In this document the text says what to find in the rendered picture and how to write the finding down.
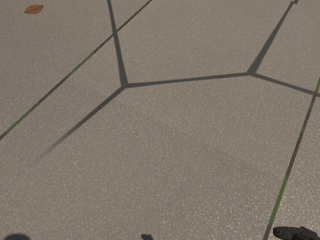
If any right robot hand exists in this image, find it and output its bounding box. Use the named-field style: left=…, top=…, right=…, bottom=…
left=273, top=226, right=320, bottom=240

